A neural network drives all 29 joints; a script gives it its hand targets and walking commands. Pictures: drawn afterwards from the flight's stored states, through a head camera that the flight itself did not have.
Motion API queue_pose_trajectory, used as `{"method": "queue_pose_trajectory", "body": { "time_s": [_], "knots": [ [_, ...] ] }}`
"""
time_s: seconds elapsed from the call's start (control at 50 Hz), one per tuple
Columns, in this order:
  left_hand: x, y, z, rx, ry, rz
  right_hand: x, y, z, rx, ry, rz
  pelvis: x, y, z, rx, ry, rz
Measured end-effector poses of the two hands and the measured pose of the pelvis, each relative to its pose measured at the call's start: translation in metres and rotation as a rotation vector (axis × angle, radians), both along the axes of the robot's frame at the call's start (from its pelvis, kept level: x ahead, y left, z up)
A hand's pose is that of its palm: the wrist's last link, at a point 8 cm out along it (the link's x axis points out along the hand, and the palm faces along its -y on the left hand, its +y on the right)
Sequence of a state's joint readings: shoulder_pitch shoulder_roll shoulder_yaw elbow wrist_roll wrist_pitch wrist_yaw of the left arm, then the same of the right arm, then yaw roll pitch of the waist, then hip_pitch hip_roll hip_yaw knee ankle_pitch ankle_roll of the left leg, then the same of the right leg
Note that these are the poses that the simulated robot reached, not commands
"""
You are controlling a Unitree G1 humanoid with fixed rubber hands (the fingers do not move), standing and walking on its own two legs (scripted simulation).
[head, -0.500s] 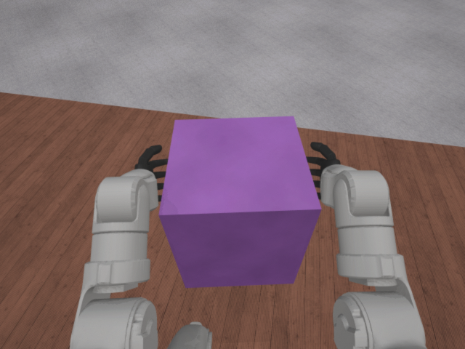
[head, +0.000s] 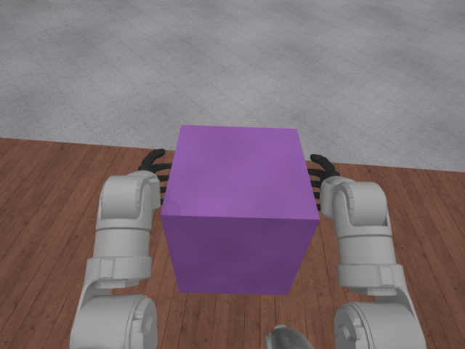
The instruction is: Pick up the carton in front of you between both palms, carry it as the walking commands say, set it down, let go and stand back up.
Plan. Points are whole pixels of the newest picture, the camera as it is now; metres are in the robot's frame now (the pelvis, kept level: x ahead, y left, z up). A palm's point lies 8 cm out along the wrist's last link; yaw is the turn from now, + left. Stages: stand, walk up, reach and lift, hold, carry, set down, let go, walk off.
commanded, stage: carry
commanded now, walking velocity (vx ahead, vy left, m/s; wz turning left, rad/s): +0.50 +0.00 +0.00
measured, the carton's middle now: (236, 213) +0.36 -0.01 +0.01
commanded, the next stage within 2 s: none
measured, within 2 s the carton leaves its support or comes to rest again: neither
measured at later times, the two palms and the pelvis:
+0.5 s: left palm (170, 99) +0.64 +0.13 +0.06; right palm (295, 92) +0.66 -0.17 +0.06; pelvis +0.29 -0.05 -0.04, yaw +2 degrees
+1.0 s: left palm (177, 49) +0.94 +0.14 +0.02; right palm (273, 52) +0.92 -0.16 +0.02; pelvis +0.58 +0.00 -0.07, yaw +0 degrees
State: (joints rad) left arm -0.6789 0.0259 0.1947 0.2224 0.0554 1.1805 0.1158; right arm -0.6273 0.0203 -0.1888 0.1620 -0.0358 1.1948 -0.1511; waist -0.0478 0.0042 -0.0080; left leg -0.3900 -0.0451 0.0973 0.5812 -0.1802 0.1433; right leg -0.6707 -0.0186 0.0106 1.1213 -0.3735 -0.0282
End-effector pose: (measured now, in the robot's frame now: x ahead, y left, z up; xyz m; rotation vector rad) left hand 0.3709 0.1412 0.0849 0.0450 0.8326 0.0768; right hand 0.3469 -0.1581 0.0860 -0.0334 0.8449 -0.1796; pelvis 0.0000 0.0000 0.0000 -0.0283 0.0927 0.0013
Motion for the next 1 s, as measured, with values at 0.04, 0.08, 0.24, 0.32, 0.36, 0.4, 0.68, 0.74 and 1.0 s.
{"method": "queue_pose_trajectory", "body": {
  "time_s": [0.04, 0.08, 0.24, 0.32, 0.36, 0.4, 0.68, 0.74, 1.0],
  "knots": [
    [0.023, -0.002, 0.001, -0.004, -0.018, -0.002, 0.023, -0.002, 0.003, 0.002, -0.018, -0.006, 0.020, -0.001, 0.001, 0.000, 0.003, -0.001],
    [0.046, -0.004, 0.005, -0.009, -0.044, 0.005, 0.049, -0.005, 0.009, 0.005, -0.045, -0.009, 0.042, -0.003, 0.002, 0.001, 0.007, 0.001],
    [0.156, -0.020, 0.026, -0.016, -0.163, 0.042, 0.166, -0.021, 0.025, 0.020, -0.164, 0.012, 0.153, -0.023, -0.021, 0.033, 0.015, 0.020],
    [0.205, -0.027, 0.011, 0.023, -0.149, 0.063, 0.227, -0.028, 0.004, 0.032, -0.149, 0.048, 0.208, -0.034, -0.045, 0.033, 0.002, 0.014],
    [0.219, -0.026, -0.005, 0.029, -0.094, 0.075, 0.247, -0.025, -0.009, 0.052, -0.095, 0.079, 0.226, -0.040, -0.044, 0.039, -0.002, 0.020],
    [0.230, -0.022, -0.018, 0.030, -0.042, 0.092, 0.264, -0.021, -0.020, 0.045, -0.044, 0.102, 0.244, -0.045, -0.041, 0.050, -0.004, 0.022],
    [0.381, 0.002, -0.004, 0.014, -0.124, 0.143, 0.420, 0.003, -0.014, 0.079, -0.126, 0.104, 0.395, -0.038, -0.038, 0.047, 0.014, 0.010],
    [0.426, 0.010, -0.005, 0.011, -0.151, 0.132, 0.463, 0.011, -0.013, 0.073, -0.152, 0.097, 0.440, -0.029, -0.051, 0.031, 0.012, 0.006],
    [0.573, -0.003, -0.068, 0.006, 0.006, -0.001, 0.573, -0.002, -0.070, 0.011, 0.005, 0.012, 0.576, -0.005, -0.067, 0.007, -0.008, -0.003]
  ]
}}
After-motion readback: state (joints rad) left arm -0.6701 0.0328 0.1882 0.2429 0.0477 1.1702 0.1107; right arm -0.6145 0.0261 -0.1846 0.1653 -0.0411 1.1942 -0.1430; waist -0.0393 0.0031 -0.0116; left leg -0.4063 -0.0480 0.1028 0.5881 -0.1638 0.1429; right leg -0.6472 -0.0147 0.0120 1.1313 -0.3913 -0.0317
